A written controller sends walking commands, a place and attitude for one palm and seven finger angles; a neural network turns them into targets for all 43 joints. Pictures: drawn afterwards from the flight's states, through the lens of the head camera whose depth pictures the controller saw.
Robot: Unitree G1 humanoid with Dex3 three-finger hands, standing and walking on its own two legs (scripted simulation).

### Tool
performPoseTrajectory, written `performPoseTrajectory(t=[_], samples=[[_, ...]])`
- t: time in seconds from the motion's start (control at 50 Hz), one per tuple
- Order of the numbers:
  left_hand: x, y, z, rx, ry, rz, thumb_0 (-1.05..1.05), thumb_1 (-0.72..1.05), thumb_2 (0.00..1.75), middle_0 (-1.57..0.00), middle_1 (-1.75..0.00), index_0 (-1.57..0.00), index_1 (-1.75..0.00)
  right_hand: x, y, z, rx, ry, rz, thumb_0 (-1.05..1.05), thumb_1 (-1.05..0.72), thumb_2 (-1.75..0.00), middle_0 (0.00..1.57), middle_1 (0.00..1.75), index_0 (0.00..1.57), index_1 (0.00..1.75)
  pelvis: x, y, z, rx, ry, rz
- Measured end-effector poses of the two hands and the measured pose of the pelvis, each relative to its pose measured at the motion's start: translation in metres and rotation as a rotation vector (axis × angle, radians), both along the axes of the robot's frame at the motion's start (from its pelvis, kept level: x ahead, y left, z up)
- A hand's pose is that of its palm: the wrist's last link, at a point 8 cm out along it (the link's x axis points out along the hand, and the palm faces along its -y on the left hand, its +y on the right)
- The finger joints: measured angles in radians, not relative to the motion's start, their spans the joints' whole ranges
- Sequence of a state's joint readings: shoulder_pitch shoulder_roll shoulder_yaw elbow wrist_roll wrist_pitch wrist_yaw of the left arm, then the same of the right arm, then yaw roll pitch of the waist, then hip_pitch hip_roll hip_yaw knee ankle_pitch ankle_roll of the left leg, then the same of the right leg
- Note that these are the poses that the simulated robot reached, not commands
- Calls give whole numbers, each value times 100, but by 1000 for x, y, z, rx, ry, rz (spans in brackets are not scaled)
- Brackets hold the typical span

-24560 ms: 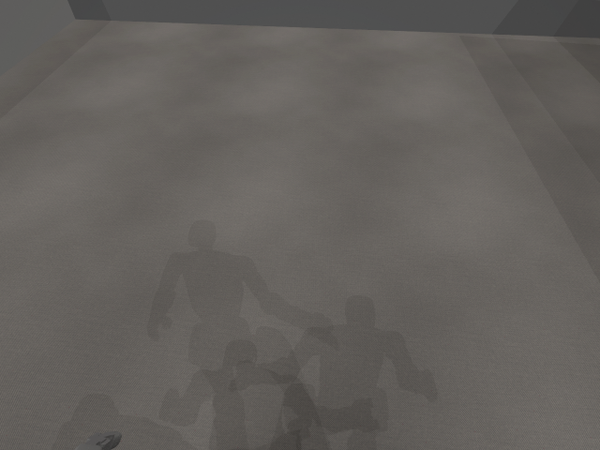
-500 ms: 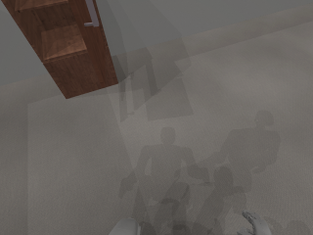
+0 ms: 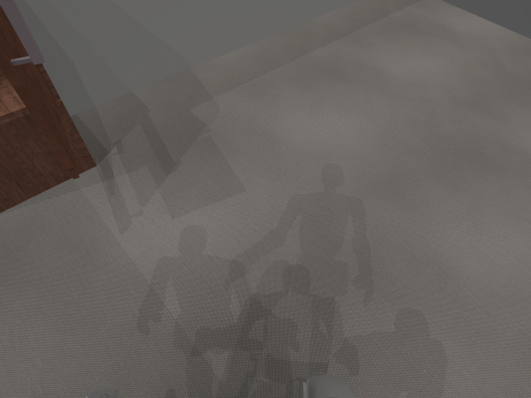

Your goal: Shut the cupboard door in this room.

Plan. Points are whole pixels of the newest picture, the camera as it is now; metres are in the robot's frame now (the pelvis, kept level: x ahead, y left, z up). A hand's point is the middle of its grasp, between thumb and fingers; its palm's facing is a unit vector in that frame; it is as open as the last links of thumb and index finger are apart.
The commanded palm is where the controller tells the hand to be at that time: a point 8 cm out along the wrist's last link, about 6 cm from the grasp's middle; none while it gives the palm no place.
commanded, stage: walk around to get in front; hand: left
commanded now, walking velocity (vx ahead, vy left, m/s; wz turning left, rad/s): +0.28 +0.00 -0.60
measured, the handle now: (11, 33) +0.76 +0.61 +0.07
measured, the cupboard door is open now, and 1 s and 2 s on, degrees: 77 77 77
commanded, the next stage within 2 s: none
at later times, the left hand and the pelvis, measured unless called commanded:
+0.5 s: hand (210, 367) +0.18 +0.10 -0.16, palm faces -0.26 -0.94 -0.22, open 7.4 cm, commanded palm none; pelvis +0.10 -0.07 +0.00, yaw -17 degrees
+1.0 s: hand (261, 222) +0.48 +0.03 -0.16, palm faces -0.45 -0.87 -0.19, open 7.4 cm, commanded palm none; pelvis +0.31 -0.09 +0.00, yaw -29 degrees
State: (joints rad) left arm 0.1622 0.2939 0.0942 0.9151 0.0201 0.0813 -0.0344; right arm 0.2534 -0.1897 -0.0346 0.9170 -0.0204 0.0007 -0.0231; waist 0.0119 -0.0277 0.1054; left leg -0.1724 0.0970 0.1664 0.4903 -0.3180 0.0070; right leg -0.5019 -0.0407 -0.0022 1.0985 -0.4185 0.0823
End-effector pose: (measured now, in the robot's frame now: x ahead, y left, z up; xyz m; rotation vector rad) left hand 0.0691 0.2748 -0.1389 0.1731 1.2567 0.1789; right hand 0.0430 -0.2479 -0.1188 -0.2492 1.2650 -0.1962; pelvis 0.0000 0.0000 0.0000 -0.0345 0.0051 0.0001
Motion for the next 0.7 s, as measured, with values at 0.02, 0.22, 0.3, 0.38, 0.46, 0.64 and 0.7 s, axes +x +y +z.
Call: performPoseTrajectory(t=[0.02,0.22,0.3,0.38,0.46,0.64,0.7], samples=[[10,-5,1,-3,-5,-27,0,91,89,-19,-30,-20,-30,-11,-3,-2,3,13,-29,1,-91,-90,20,30,20,30,1,-2,0,2,0,-18],[140,-102,10,-6,-203,-306,1,91,89,-19,-30,-20,-30,-107,-47,-40,62,179,-279,1,-91,-90,20,30,20,30,24,-46,-22,23,-4,-155],[146,-125,19,-5,-213,-317,0,91,89,-20,-30,-20,-30,-86,-64,-38,75,166,-307,2,-91,-90,19,30,19,30,38,-60,-15,34,-28,-200],[133,-132,21,-1,-113,-333,0,91,89,-20,-30,-20,-30,-31,-78,-27,80,24,-309,2,-91,-90,19,29,19,30,59,-69,-3,47,-28,-246],[122,-130,16,-3,-14,-318,0,91,89,-20,-30,-20,-30,29,-87,-17,78,-88,-294,1,-91,-90,19,29,19,30,84,-73,2,45,-20,-280],[128,-101,-7,2,199,-240,0,91,89,-20,-30,-20,-30,173,-89,-8,44,-208,-218,1,-91,-90,19,30,19,30,168,-67,-9,20,1,-331],[150,-90,-24,0,262,-242,0,91,89,-20,-30,-20,-30,214,-85,-11,5,-263,-210,1,-91,-90,19,30,20,30,202,-61,-23,15,-1,-369]])
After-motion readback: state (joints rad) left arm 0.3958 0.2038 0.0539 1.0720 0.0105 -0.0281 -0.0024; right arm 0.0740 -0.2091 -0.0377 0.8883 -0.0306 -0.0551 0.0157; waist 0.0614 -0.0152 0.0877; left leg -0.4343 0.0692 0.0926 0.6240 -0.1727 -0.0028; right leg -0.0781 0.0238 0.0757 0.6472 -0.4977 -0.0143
